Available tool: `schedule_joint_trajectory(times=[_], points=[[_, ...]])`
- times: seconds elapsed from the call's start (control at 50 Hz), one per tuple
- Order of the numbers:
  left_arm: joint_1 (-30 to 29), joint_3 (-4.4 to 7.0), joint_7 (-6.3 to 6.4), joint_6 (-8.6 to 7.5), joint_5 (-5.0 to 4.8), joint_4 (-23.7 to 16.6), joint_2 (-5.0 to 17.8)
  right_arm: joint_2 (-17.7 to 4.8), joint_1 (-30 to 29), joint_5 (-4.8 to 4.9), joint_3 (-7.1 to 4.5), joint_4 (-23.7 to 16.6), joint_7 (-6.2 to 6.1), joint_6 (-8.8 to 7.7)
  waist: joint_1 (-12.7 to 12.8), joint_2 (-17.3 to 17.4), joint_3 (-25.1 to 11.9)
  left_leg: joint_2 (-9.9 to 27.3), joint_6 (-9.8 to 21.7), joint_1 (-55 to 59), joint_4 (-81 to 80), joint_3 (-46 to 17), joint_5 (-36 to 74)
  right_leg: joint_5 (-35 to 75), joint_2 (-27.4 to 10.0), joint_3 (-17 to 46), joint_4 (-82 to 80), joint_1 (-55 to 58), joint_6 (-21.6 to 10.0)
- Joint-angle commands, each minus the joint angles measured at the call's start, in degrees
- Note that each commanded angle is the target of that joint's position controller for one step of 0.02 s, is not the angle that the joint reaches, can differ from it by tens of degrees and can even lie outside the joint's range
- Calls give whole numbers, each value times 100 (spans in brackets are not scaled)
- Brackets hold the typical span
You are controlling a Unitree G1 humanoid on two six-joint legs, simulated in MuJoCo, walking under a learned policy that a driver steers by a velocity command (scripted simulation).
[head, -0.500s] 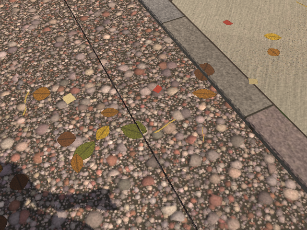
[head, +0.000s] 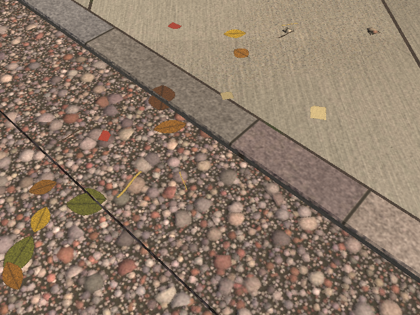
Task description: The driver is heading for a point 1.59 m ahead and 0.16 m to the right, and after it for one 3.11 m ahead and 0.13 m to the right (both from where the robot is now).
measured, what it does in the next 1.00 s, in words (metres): walks ahead, turning right: right foot, then left foot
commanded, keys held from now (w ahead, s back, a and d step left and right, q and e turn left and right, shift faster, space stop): e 0.34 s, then no key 0.22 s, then w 0.44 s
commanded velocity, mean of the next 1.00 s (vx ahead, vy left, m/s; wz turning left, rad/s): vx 0.12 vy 0.00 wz -0.34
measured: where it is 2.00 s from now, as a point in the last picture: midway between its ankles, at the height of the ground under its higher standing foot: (287, 263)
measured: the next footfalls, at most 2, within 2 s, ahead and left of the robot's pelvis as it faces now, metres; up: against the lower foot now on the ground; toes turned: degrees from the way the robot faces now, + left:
right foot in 0.08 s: +0.02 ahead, -0.11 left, +0.00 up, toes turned -4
left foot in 0.62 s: +0.07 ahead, +0.06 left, +0.00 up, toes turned -19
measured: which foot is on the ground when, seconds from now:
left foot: down 0.00-0.08, up 0.10-0.60, down 0.62-1.00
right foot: up 0.00-0.06, down 0.08-0.62, up 0.64-1.00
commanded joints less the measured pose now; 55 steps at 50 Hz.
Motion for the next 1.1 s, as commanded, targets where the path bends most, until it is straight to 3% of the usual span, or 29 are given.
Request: schedule_joint_trajectory(times=[0.02,0.06,0.08,0.1,0.12,0.14,0.16,0.18,0.22,0.28,0.38,0.56,0.6,0.62,0.64,0.66,0.68,0.7,0.72,0.76,0.82,0.94,1.0,1.04,1.06,1.08,1.1], points=[[-12,65,-6,-105,-36,-483,413,-1086,-18,1,-322,-291,48,-34,-36,1195,-740,1417,954,518,-419,-895,2087,-3,68,-360,-777,339,-177],[317,54,22,-191,14,-404,376,-1119,-93,101,-345,-258,65,20,219,945,-774,1291,600,145,177,-563,1678,875,192,-464,-2058,1089,-344],[439,91,85,-270,96,-363,562,-1023,153,99,-337,-179,81,46,263,303,-735,1057,207,-377,866,-258,831,1349,-7,159,-2831,1564,-433],[444,191,160,-350,133,-489,1196,-516,447,-9,-219,-329,120,108,25,-1413,-697,361,-271,-1673,2427,252,-1894,2414,-1681,2411,-3281,2081,-766],[742,364,168,-355,82,-499,1642,-592,-250,6,-184,-654,-5,218,471,-1502,-495,-238,-342,-2167,3105,-493,-2402,3569,-2208,3063,-3157,1360,-1633],[719,292,175,-339,54,-435,1303,-728,-329,46,-216,-602,-21,265,374,-863,-368,-52,-347,-2182,3514,-834,-2038,3362,-1901,2615,-3130,1335,-1724],[349,203,200,-318,13,-475,1021,-753,-247,120,-239,-507,10,248,183,-688,-205,-4,-324,-2130,3522,-925,-1526,2997,-1519,2176,-3164,1155,-1586],[22,161,219,-297,23,-533,880,-797,-153,126,-258,-412,35,198,36,-625,-214,16,-328,-2059,3399,-951,-1152,2783,-1159,1904,-3172,1178,-1387],[1,118,257,-328,-26,-550,742,-849,39,18,-288,-284,78,183,22,-678,-511,-81,-383,-1936,3613,-880,-836,3461,-909,1692,-3043,1416,-1360],[281,152,245,-381,-31,-472,807,-741,-36,55,-265,-297,91,221,98,-443,-661,-135,-435,-2043,3477,-932,-753,3561,-909,1845,-2972,1677,-1405],[566,168,278,-388,40,-406,810,-702,-245,75,-234,-336,40,254,258,-548,-624,-204,-422,-2085,2774,-969,-889,3086,-950,2263,-2976,1802,-1519],[376,66,287,-374,120,-207,706,-578,-178,197,-136,-292,-17,185,170,-547,-658,-426,-100,-500,1189,-866,-1098,3648,-868,2504,-2674,1119,-1381],[334,33,307,-338,46,-105,646,-415,238,121,-77,-142,-24,96,-96,-366,-767,-519,48,534,-119,-701,-550,1615,-561,2521,-2637,637,-1187],[350,-48,316,-353,38,-99,404,-417,310,43,-54,-102,-55,26,-136,-50,-691,-213,151,1155,-632,-1082,-634,199,-286,2423,-2491,-6,-947],[440,-165,305,-398,58,-150,-2,-702,517,-52,-68,-123,-94,-42,-176,973,-723,1009,409,1684,-1288,-2530,-1847,-893,237,1724,-1319,-754,-680],[178,-92,329,-433,112,-227,319,-1411,626,-60,-255,-18,-39,-59,-327,1385,-165,1738,980,1040,-2058,-4043,-3028,-629,1005,740,-369,-1537,-582],[36,15,329,-484,255,-233,643,-1250,694,-34,-272,149,4,-79,-211,847,290,1782,1189,607,-2077,-4079,-3143,-229,558,960,268,-1563,-550],[217,27,253,-532,229,-102,619,-950,436,57,-190,159,37,-126,22,733,362,1488,1103,576,-2079,-3695,-2910,171,419,908,456,-1535,-494],[387,20,183,-560,207,25,583,-820,270,89,-168,146,63,-172,128,757,281,1220,969,699,-2081,-3251,-2468,448,321,768,559,-1493,-406],[389,8,57,-606,261,155,492,-678,342,111,-142,226,81,-285,81,777,43,910,937,933,-2053,-2649,-1597,853,164,361,808,-1483,-301],[-159,-63,-26,-641,211,39,265,-672,777,112,-184,476,133,-418,-130,698,36,840,1033,1239,-2089,-2294,-921,1204,-88,58,563,-1823,-181],[-958,-173,-29,-690,184,-160,51,-677,1350,80,-220,808,142,-479,-422,776,101,912,1134,1231,-1958,-1953,-152,1263,-223,-299,-649,-1555,-144],[-1034,-183,-3,-713,159,-245,95,-775,1400,68,-250,912,150,-484,-332,807,164,1058,1095,1061,-1724,-1901,528,1084,-177,-372,-1207,-1026,-351],[-614,-162,68,-748,146,-160,123,-857,1307,103,-268,952,158,-455,-47,782,52,1097,975,718,-1341,-1791,1394,1104,44,-567,-1646,-57,-520],[-18,-79,126,-788,159,71,263,-762,1266,153,-228,966,167,-440,262,309,-272,779,793,565,-524,-1442,2467,1420,293,-696,-2074,960,-633],[853,71,207,-825,199,394,535,-714,1299,218,-197,1004,160,-443,604,-199,-999,460,518,-73,814,-1075,2985,1775,91,-310,-2068,2655,-886],[1950,230,304,-808,231,596,954,-551,1093,256,-108,797,184,-449,1091,-845,-1911,121,251,-1234,2538,-775,1025,469,-1323,1296,-2596,4210,-1296]])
